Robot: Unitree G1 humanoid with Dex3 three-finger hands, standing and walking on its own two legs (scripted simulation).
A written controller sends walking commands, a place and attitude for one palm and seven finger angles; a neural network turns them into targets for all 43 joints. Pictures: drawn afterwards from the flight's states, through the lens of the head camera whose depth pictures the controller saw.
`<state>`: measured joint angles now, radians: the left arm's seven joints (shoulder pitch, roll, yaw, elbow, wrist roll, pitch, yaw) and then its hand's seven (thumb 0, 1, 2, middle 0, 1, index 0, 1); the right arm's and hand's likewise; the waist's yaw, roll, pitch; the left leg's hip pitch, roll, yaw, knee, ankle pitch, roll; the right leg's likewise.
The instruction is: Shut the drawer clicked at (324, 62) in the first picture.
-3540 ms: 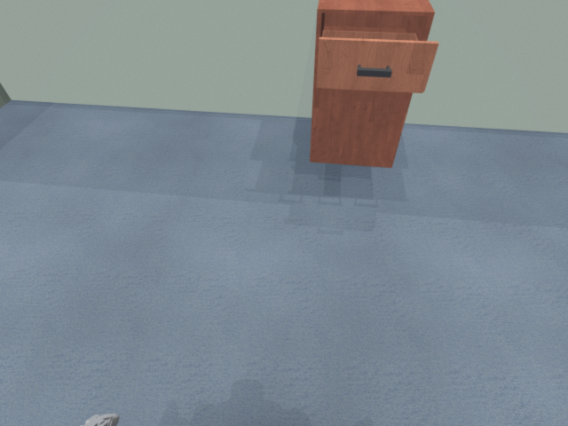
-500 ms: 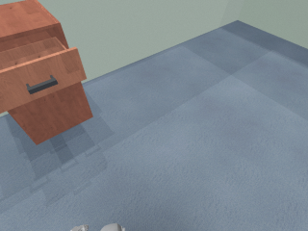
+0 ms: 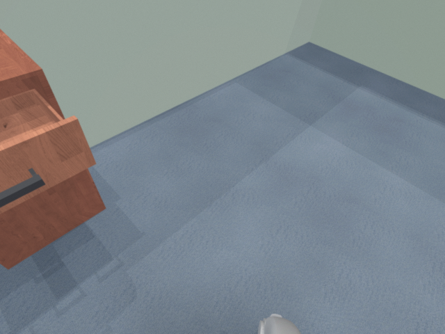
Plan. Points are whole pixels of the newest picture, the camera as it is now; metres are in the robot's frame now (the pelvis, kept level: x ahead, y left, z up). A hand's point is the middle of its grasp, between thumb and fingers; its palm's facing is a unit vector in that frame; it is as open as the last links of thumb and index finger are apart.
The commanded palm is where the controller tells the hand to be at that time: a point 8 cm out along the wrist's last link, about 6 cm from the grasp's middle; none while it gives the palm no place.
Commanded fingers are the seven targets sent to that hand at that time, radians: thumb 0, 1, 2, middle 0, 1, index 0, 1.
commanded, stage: walk to a spot facing it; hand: left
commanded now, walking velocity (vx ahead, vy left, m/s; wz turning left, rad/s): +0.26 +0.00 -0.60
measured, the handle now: (13, 187) +0.43 +0.55 -0.10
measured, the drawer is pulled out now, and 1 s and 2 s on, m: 0.27 0.27 0.27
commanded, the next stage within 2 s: turn to face it in 0.10 s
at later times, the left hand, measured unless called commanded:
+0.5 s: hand (183, 259) +0.31 +0.11 -0.17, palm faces -0.06 -0.98 -0.20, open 7.2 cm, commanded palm none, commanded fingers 0.00 0.90 0.90 -0.20 -0.30 -0.20 -0.30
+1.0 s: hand (137, 287) +0.24 +0.20 -0.17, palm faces +0.26 -0.93 -0.28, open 7.4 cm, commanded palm none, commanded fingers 0.00 0.90 0.90 -0.20 -0.30 -0.20 -0.30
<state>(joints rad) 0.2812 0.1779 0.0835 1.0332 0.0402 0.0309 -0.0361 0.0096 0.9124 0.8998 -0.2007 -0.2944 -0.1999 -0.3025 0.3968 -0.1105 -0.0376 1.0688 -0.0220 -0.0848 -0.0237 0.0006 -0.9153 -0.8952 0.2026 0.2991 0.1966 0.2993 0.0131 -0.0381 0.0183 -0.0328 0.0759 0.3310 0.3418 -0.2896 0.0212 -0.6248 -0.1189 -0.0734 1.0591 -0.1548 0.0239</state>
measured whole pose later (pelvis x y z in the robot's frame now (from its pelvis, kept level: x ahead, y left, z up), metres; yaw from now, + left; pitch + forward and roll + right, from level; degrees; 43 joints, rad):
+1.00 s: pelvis +0.22 -0.03 -0.01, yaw +13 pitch +1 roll -1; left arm 0.19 0.26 0.08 0.94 0.02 0.06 0.02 0.01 0.91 0.90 -0.20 -0.29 -0.20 -0.30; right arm 0.22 -0.20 -0.06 0.94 -0.02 0.02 0.00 0.00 -0.90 -0.90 0.20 0.30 0.20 0.30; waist -0.01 0.00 0.06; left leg -0.32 -0.02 0.02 0.48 -0.17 0.06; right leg -0.44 -0.08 -0.01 0.97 -0.43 0.10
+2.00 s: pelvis +0.20 -0.09 -0.02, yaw +43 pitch -1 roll +1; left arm 0.20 0.20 0.03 0.94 0.02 0.02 0.02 0.01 0.91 0.90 -0.20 -0.29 -0.20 -0.30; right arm 0.17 -0.21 -0.05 0.97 -0.01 0.04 0.00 0.00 -0.90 -0.90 0.21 0.30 0.20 0.30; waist 0.00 0.03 0.06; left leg -0.26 -0.02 -0.01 0.57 -0.28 0.00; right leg -0.26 -0.05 -0.08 0.58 -0.30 0.02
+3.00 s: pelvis +0.35 +0.08 -0.02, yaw +47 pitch -2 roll +1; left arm 0.12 0.15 0.04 1.00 0.02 -0.07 0.00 0.00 0.91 0.90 -0.20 -0.29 -0.20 -0.30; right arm 0.41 -0.13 -0.05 1.17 -0.01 -0.02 -0.02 0.00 -0.91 -0.90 0.20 0.30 0.20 0.30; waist -0.04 0.03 0.07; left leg -0.26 0.06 0.06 1.07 -0.50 0.01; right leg -0.35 -0.05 -0.16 0.63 -0.24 -0.07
